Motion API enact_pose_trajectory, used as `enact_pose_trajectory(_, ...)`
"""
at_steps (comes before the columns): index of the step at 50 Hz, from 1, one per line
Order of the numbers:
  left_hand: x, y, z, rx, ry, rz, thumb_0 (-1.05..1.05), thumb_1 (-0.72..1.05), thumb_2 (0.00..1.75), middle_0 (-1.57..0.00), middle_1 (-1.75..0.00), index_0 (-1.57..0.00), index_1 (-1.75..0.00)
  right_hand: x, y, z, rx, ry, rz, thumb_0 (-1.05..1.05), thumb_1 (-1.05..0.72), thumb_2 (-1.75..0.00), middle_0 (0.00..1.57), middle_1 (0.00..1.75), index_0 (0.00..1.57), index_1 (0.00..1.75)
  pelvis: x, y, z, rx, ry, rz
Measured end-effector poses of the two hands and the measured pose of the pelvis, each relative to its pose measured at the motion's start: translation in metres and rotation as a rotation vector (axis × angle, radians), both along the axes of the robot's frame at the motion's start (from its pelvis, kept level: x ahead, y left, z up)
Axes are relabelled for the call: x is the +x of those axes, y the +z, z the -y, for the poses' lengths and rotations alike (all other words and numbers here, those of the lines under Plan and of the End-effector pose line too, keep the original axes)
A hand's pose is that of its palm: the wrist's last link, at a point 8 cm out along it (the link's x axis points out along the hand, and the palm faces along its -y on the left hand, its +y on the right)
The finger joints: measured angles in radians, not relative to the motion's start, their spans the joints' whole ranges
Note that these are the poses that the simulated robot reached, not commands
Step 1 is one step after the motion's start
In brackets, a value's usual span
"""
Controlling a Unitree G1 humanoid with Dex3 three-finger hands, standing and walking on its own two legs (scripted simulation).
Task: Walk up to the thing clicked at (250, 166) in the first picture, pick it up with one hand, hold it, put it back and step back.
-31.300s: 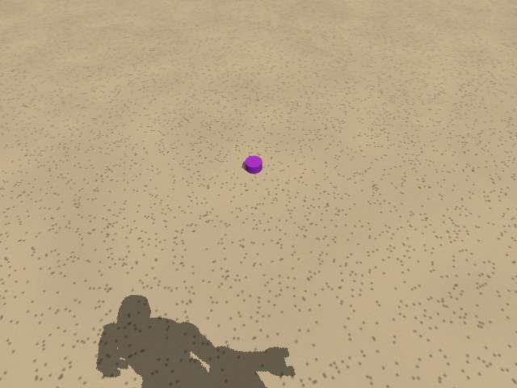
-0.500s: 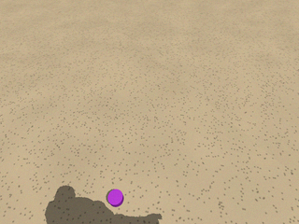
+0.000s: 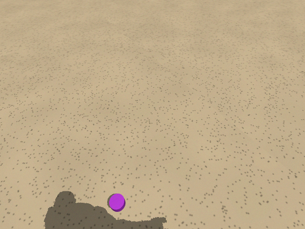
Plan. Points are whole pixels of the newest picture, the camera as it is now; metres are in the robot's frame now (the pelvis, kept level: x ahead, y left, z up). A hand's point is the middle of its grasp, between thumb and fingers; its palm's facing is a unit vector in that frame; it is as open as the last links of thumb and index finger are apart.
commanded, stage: stand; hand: left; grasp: from above
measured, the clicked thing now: (117, 202) +0.41 +0.26 -0.76
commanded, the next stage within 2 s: step back in 0.40 s
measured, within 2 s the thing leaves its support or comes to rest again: neither
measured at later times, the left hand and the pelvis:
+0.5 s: hand out of the picture +0.08 +0.25 -0.16, palm faces +0.01 -0.94 -0.35, open 7.4 cm; pelvis -0.01 +0.00 -0.01, yaw +0 degrees
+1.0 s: hand out of the picture +0.03 +0.28 -0.18, palm faces -0.11 -0.92 -0.36, open 7.4 cm; pelvis -0.11 +0.03 -0.02, yaw -4 degrees
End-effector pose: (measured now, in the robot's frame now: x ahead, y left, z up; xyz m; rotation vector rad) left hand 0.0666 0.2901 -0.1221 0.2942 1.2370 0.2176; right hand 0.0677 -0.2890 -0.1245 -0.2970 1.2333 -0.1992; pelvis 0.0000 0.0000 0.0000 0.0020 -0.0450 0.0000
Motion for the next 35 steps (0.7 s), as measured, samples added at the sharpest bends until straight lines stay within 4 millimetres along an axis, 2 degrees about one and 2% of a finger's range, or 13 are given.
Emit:
enact_pose_trajectory(11,-0.007,-0.001,0.003,-0.005,-0.004,-0.03,0.0,0.9,0.9,-0.2,-0.3,-0.2,-0.3,-0.009,-0.002,0.002,0.006,-0.005,-0.031,0.0,-0.9,-0.9,0.2,0.3,0.21,0.3,0.001,0.0,0.002,0.002,-0.002,-0.007)
enact_pose_trajectory(21,-0.001,0.001,0.003,-0.001,-0.002,-0.013,0.0,0.9,0.9,-0.21,-0.3,-0.2,-0.3,-0.006,-0.003,0.005,0.007,-0.003,-0.022,0.0,-0.9,-0.9,0.2,0.3,0.21,0.3,0.002,0.0,0.004,0.003,-0.002,-0.008)
enact_pose_trajectory(29,0.003,-0.002,-0.015,0.041,-0.023,0.026,0.0,0.9,0.9,-0.21,-0.3,-0.2,-0.3,-0.005,-0.005,0.02,-0.033,-0.006,0.007,0.0,-0.9,-0.9,0.2,0.3,0.21,0.3,-0.026,-0.012,0.001,-0.007,0.0,-0.02)
enact_pose_trajectory(35,0.011,-0.014,-0.039,0.05,-0.078,0.071,0.0,0.9,0.9,-0.21,-0.3,-0.2,-0.3,-0.028,-0.002,0.017,-0.088,-0.011,0.018,0.0,-0.9,-0.9,0.2,0.3,0.21,0.3,-0.046,-0.025,-0.021,-0.005,-0.007,-0.022)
